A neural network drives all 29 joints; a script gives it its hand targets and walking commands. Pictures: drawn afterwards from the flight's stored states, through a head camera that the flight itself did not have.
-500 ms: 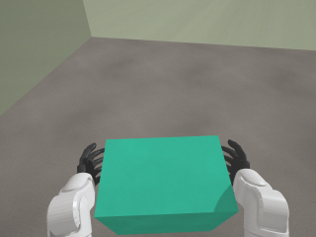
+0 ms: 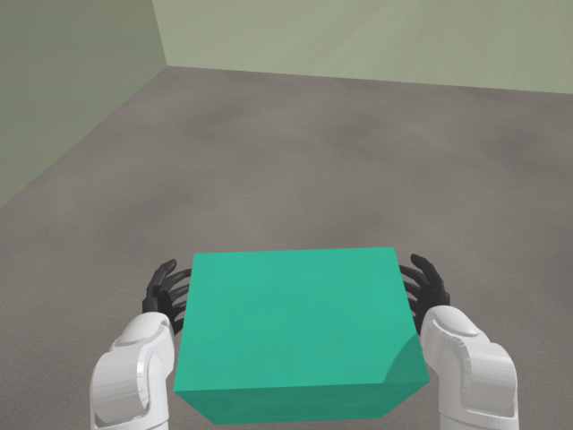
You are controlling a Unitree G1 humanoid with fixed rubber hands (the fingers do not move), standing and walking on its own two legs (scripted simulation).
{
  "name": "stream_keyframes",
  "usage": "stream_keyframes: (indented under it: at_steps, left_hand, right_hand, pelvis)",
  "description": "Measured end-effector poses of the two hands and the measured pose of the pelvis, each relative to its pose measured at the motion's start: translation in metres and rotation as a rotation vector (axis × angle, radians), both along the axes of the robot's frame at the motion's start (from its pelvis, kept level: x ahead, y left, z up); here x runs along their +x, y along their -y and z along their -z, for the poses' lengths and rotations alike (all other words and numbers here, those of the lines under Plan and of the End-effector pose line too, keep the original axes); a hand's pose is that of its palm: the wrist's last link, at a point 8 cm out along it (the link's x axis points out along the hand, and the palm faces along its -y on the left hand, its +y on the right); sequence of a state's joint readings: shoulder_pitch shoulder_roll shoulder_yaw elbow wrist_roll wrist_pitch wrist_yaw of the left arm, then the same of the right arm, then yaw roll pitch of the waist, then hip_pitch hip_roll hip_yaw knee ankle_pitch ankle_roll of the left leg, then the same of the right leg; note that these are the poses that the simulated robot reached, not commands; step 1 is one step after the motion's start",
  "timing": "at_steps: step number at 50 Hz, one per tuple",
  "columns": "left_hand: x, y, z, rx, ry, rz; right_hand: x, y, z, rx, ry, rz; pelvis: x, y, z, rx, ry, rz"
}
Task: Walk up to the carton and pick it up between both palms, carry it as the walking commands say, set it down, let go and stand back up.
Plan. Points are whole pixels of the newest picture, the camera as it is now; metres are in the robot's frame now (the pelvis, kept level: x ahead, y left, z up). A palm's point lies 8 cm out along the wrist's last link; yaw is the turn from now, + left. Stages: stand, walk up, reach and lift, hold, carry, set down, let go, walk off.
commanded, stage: carry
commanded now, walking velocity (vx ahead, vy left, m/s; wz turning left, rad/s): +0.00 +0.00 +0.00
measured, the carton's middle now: (296, 343) +0.24 +0.00 +0.02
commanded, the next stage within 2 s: none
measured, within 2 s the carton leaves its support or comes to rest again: neither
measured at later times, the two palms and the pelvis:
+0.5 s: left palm (160, 322) +0.25 +0.17 +0.08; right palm (429, 315) +0.25 -0.17 +0.09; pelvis +0.00 +0.00 +0.00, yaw +0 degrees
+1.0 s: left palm (95, 386) +0.18 +0.23 +0.07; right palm (377, 329) +0.24 -0.10 +0.07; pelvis -0.02 +0.02 -0.02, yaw +9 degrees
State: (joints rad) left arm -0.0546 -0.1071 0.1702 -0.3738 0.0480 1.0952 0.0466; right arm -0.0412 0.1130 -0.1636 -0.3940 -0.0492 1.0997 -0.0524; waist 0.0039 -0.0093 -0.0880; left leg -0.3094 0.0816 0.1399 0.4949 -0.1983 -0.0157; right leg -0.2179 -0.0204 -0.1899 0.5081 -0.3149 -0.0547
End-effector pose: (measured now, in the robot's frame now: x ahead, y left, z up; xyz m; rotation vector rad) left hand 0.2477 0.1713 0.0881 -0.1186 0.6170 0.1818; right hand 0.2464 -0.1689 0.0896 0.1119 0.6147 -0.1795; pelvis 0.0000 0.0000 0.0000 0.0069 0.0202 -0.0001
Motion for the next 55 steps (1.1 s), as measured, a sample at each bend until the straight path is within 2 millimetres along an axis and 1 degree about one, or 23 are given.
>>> stream_keyframes:
  at_steps: [28, 32, 34, 37, 40, 44, 47, 50, 55]
  left_hand:
    - [-0.001, -0.001, 0.003, 0.006, 0.003, -0.001]
    - [-0.011, -0.002, -0.010, -0.022, 0.059, -0.020]
    - [-0.019, -0.004, -0.010, -0.026, 0.059, -0.034]
    - [-0.031, -0.011, -0.004, -0.021, 0.031, -0.057]
    - [-0.042, -0.021, 0.005, -0.020, 0.008, -0.085]
    - [-0.054, -0.040, 0.018, -0.031, -0.011, -0.128]
    - [-0.062, -0.055, 0.022, -0.033, -0.023, -0.161]
    - [-0.070, -0.062, 0.019, -0.030, -0.032, -0.191]
    - [-0.088, -0.062, 0.002, -0.009, -0.016, -0.242]
  right_hand:
    - [0.001, -0.001, 0.003, -0.008, 0.003, -0.010]
    - [-0.007, -0.003, -0.011, 0.012, 0.059, -0.011]
    - [-0.010, -0.005, -0.012, 0.019, 0.058, -0.018]
    - [-0.015, -0.012, -0.005, 0.025, 0.030, -0.040]
    - [-0.016, -0.023, 0.004, 0.024, 0.006, -0.067]
    - [-0.013, -0.044, 0.012, 0.015, -0.014, -0.108]
    - [-0.010, -0.059, 0.017, 0.023, -0.026, -0.133]
    - [-0.009, -0.068, 0.016, 0.020, -0.035, -0.166]
    - [-0.011, -0.071, 0.007, 0.042, -0.021, -0.215]
  pelvis:
    - [-0.002, 0.000, 0.000, -0.001, 0.000, -0.004]
    - [-0.003, 0.000, 0.003, -0.002, -0.005, -0.019]
    - [-0.004, -0.001, 0.005, -0.003, -0.004, -0.030]
    - [-0.007, -0.003, 0.010, -0.006, 0.004, -0.050]
    - [-0.010, -0.008, 0.015, -0.010, 0.012, -0.076]
    - [-0.012, -0.017, 0.022, -0.006, 0.020, -0.113]
    - [-0.016, -0.023, 0.023, -0.007, 0.007, -0.133]
    - [-0.022, -0.023, 0.018, -0.017, -0.012, -0.165]
    - [-0.032, -0.014, 0.006, -0.031, -0.040, -0.228]
